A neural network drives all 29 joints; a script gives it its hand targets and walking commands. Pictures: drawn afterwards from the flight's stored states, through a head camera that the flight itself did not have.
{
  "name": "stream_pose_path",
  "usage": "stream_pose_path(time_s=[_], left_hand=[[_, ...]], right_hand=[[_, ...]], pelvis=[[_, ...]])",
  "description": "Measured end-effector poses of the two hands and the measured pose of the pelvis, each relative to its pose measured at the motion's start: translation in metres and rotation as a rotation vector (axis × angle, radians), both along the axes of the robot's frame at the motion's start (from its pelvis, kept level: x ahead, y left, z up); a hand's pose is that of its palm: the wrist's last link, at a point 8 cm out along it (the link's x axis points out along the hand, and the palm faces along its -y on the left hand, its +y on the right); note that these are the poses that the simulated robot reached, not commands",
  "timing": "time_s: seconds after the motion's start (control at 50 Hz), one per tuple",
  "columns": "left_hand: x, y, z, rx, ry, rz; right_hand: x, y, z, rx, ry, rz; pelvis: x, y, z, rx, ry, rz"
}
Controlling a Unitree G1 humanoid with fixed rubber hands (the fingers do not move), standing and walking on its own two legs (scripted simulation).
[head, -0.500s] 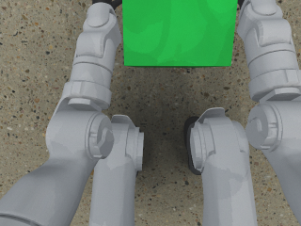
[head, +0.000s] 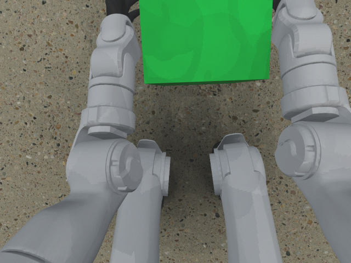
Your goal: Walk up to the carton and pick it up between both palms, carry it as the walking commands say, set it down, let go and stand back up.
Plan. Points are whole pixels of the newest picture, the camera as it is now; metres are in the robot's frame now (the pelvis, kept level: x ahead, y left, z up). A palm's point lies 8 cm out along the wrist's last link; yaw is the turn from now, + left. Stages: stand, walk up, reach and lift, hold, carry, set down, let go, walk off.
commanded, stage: reach and lift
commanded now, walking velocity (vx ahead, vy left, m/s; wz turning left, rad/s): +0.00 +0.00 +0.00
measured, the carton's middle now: (199, 24) +0.54 -0.06 -0.20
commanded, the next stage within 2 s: none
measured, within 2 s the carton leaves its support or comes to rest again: neither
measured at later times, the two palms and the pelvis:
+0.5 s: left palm (102, 8) +0.53 +0.08 -0.05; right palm out of the picture +0.52 -0.20 -0.05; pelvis +0.00 +0.00 +0.05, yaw -1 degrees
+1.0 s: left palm (71, 1) +0.51 +0.08 +0.03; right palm out of the picture +0.50 -0.19 +0.02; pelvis +0.00 +0.00 +0.10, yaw -1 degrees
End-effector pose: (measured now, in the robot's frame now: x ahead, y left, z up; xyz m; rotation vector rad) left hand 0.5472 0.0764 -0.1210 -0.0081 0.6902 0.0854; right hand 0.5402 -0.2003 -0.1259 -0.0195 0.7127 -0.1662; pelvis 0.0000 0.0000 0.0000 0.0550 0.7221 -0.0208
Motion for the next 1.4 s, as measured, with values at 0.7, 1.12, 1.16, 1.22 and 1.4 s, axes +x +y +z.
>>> stream_pose_path(time_s=[0.7, 1.12, 1.16, 1.22, 1.4], left_hand=[[-0.024, 0.003, 0.106, 0.002, -0.011, -0.001], [-0.043, 0.008, 0.168, 0.003, -0.011, -0.001], [-0.045, 0.009, 0.174, 0.003, -0.011, -0.002], [-0.048, 0.010, 0.182, 0.003, -0.010, -0.003], [-0.056, 0.013, 0.208, 0.001, -0.012, -0.003]], right_hand=[[-0.029, 0.003, 0.104, 0.019, -0.011, -0.027], [-0.047, 0.008, 0.166, 0.021, -0.011, -0.030], [-0.049, 0.008, 0.172, 0.020, -0.010, -0.030], [-0.052, 0.009, 0.181, 0.019, -0.010, -0.030], [-0.059, 0.012, 0.207, 0.018, -0.011, -0.031]], pelvis=[[-0.003, 0.000, 0.066, -0.005, -0.002, -0.011], [0.003, 0.002, 0.109, -0.013, -0.022, -0.018], [0.003, 0.002, 0.114, -0.014, -0.026, -0.019], [0.005, 0.002, 0.121, -0.016, -0.032, -0.021], [0.010, 0.003, 0.142, -0.022, -0.054, -0.024]])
